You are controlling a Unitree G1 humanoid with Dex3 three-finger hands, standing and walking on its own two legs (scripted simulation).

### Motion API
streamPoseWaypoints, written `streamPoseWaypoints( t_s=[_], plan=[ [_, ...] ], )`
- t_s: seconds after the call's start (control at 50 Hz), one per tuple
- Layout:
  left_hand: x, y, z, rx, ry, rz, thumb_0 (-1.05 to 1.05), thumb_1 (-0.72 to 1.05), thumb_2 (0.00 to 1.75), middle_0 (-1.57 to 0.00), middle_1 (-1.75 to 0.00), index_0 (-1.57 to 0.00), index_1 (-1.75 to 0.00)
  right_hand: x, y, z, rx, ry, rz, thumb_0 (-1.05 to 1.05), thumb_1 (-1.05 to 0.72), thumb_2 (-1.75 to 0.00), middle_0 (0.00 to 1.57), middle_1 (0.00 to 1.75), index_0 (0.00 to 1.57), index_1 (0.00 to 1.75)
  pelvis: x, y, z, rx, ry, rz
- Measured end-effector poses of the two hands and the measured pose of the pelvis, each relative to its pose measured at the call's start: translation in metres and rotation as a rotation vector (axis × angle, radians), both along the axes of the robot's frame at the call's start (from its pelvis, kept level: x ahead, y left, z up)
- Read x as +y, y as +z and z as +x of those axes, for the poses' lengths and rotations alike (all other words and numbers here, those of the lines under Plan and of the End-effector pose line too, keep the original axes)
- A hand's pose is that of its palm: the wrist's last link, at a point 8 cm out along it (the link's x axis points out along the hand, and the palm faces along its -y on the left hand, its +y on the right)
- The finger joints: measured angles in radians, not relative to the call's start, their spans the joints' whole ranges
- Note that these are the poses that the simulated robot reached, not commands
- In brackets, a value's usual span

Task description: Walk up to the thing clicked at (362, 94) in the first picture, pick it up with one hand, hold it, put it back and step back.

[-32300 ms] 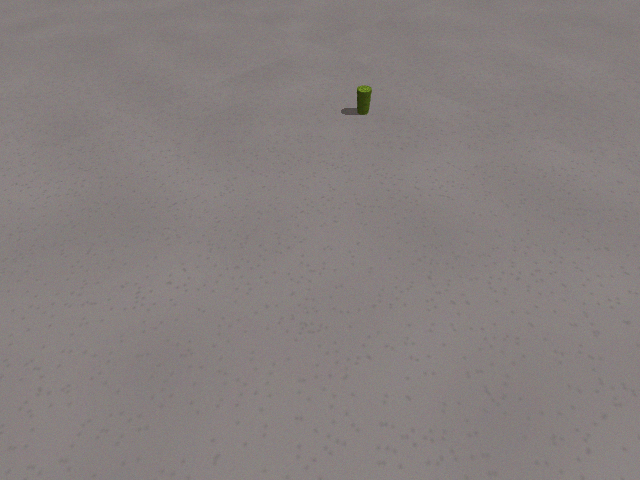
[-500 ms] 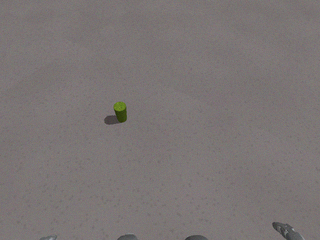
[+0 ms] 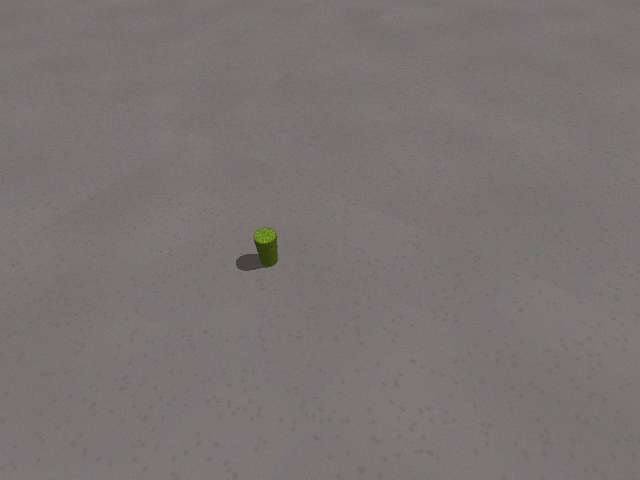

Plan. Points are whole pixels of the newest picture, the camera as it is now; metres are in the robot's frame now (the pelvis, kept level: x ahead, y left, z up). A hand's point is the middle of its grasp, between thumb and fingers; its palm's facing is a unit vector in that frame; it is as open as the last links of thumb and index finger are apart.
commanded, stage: step back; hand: left
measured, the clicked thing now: (267, 248) +1.09 +0.24 -0.69
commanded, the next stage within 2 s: stand in 0.72 s
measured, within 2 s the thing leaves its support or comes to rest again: neither
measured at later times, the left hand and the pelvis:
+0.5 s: hand out of the picture +0.13 +0.25 -0.15, palm faces +0.06 -0.93 -0.37, open 7.4 cm; pelvis +0.05 -0.01 -0.01, yaw +3 degrees
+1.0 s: hand out of the picture +0.15 +0.25 -0.14, palm faces +0.00 -0.94 -0.33, open 7.4 cm; pelvis +0.06 -0.01 +0.02, yaw +1 degrees
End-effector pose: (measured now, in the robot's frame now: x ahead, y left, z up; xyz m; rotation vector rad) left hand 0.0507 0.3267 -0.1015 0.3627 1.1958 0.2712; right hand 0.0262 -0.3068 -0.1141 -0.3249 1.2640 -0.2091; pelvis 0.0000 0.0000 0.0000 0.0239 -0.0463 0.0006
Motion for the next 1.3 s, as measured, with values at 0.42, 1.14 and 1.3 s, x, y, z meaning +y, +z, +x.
streamPoseWaypoints(
  t_s=[0.42, 1.14, 1.3],
  plan=[
    [-0.047, 0.0, 0.056, -0.086, 0.004, -0.042, 0.0, 0.9, 0.89, -0.21, -0.31, -0.21, -0.3, -0.025, -0.008, 0.081, -0.038, 0.057, -0.008, 0.01, -0.91, -0.9, 0.2, 0.3, 0.2, 0.3, -0.023, -0.002, 0.04, -0.001, 0.032, -0.03],
    [-0.042, 0.002, 0.076, 0.003, -0.02, -0.084, 0.0, 0.91, 0.89, -0.2, -0.3, -0.2, -0.3, 0.004, 0.015, 0.127, -0.099, 0.035, 0.034, 0.01, -0.91, -0.9, 0.2, 0.3, 0.2, 0.3, -0.012, 0.018, 0.055, -0.015, 0.011, -0.022],
    [-0.045, 0.002, 0.064, 0.029, -0.02, -0.079, 0.0, 0.91, 0.89, -0.2, -0.3, -0.2, -0.3, -0.005, 0.011, 0.096, -0.034, 0.007, 0.03, 0.01, -0.91, -0.9, 0.2, 0.3, 0.2, 0.3, -0.017, 0.019, 0.05, -0.011, 0.008, -0.023]
  ],
)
